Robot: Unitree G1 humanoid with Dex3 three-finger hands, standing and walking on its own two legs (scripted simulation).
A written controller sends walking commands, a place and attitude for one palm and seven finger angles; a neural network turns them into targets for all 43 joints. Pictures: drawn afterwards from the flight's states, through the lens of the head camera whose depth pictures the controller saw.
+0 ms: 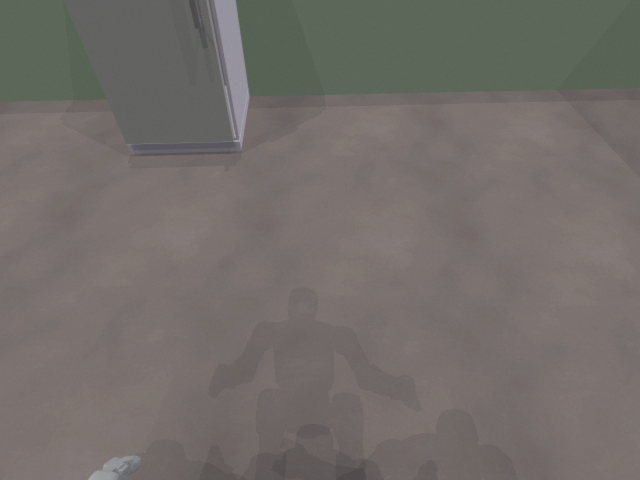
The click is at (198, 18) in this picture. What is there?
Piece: fridge door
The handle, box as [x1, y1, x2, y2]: [189, 0, 201, 28]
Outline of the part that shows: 189,0 195,28 200,28 201,20 199,18 196,1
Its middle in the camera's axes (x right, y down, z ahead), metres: -0.49 -1.00 +1.40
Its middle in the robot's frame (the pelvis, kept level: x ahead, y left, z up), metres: +1.71 +0.59 +0.10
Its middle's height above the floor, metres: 0.87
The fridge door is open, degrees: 0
